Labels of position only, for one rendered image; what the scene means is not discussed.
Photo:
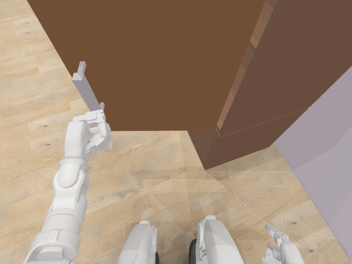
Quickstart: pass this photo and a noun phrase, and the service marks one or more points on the handle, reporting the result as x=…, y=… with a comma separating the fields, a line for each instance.
x=85, y=90

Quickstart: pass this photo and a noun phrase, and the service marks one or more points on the robot right hand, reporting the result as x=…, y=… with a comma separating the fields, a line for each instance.
x=288, y=252

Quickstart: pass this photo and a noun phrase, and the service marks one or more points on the right robot shin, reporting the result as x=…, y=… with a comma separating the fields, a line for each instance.
x=201, y=255

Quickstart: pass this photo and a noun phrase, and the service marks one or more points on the right robot thigh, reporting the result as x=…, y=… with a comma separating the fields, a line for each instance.
x=213, y=236

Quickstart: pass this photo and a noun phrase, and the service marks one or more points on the robot left hand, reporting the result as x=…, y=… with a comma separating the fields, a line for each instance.
x=78, y=135

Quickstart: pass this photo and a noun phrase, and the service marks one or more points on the cupboard door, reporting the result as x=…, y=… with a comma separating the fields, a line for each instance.
x=158, y=65

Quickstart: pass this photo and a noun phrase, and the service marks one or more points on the robot left forearm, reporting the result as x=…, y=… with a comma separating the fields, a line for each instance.
x=59, y=237

